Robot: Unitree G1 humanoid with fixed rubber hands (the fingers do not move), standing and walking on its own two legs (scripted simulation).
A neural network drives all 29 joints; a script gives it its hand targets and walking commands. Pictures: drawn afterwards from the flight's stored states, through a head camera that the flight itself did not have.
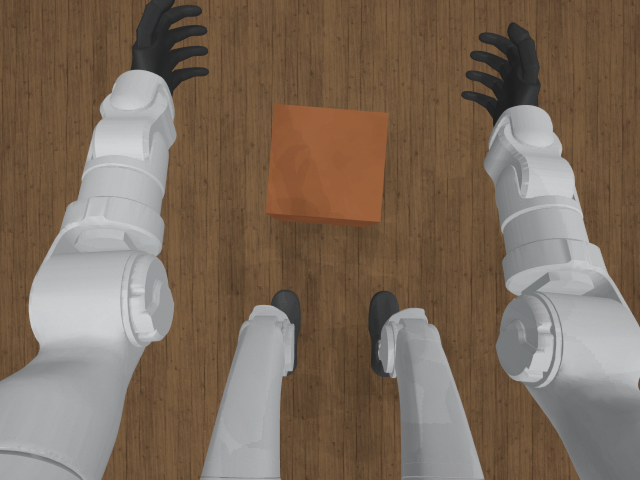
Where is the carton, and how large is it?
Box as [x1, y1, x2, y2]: [266, 104, 388, 226]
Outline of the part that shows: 274,104 266,212 279,220 355,226 365,226 380,221 388,113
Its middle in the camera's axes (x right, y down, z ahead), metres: +0.01 -0.14 +0.83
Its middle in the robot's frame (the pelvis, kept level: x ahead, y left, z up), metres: +0.50 +0.02 -0.51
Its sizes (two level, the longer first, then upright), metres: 0.210 0.200 0.250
